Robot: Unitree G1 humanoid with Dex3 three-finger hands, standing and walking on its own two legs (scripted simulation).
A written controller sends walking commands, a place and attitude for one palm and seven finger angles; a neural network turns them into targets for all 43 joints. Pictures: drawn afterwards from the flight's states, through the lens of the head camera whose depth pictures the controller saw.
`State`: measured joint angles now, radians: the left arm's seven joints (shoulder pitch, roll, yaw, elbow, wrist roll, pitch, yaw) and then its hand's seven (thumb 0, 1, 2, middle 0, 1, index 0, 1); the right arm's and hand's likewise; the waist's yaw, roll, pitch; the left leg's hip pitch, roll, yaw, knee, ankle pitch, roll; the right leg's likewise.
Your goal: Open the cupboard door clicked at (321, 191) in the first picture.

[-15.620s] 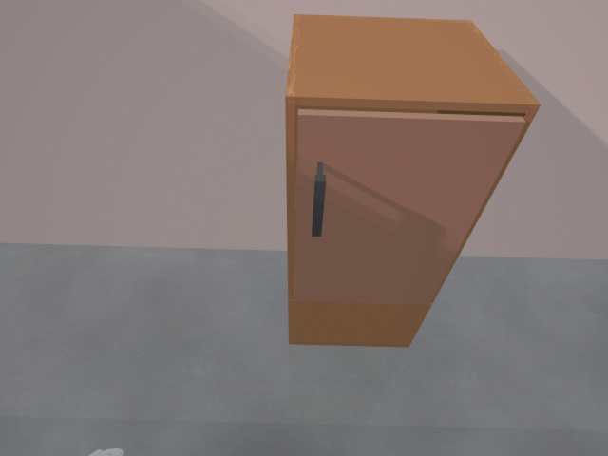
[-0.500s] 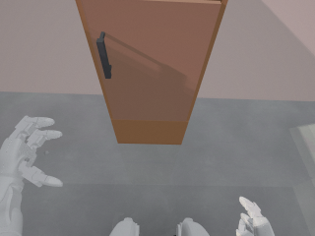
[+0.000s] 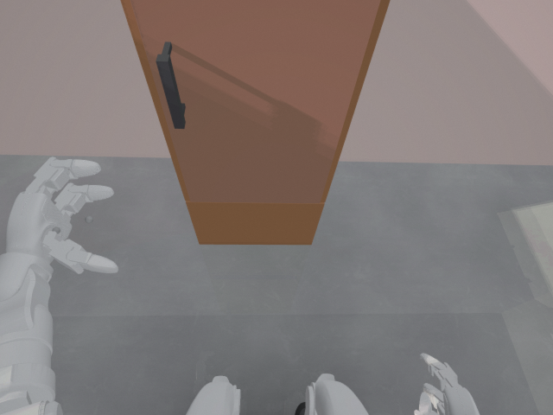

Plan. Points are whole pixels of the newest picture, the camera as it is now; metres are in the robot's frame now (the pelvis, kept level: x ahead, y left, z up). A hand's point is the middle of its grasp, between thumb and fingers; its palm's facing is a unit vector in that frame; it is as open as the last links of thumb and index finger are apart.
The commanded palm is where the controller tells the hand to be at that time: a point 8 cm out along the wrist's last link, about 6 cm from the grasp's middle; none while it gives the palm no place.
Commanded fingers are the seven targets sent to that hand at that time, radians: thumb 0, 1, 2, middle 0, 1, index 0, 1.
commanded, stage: move the hooked fingers beside the handle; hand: left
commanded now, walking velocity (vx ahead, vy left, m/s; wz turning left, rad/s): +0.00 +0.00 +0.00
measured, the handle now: (173, 87) +0.64 +0.21 +0.05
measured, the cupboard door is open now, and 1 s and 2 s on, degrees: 0 0 0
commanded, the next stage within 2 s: none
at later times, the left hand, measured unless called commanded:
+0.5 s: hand (109, 171) +0.44 +0.27 +0.05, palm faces +0.06 -1.00 -0.02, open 13.9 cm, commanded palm +0.43 +0.31 +0.05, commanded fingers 0.00 -0.50 0.30 -0.30 -1.20 -0.30 -1.20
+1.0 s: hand (126, 127) +0.54 +0.27 +0.05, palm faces +0.04 -1.00 -0.02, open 14.0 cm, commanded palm +0.54 +0.30 +0.05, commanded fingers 0.00 -0.50 0.30 -0.30 -1.20 -0.30 -1.20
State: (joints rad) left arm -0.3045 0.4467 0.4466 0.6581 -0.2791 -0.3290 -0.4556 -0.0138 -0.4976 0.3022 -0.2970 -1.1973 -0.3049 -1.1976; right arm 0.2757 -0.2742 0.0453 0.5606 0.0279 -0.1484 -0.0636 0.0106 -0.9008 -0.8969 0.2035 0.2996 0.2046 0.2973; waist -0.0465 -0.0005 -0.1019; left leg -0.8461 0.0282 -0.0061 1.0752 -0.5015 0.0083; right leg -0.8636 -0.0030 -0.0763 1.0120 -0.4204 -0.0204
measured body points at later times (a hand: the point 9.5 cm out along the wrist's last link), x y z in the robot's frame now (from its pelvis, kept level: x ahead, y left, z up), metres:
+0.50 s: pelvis +0.00 +0.00 -0.01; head +0.11 +0.02 +0.43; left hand +0.43 +0.32 +0.06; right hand +0.05 -0.27 -0.11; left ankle +0.01 +0.11 -0.67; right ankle +0.04 -0.11 -0.67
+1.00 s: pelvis +0.00 +0.01 -0.03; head +0.17 +0.05 +0.39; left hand +0.53 +0.32 +0.06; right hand -0.02 -0.26 -0.12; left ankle +0.01 +0.11 -0.67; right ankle +0.04 -0.11 -0.67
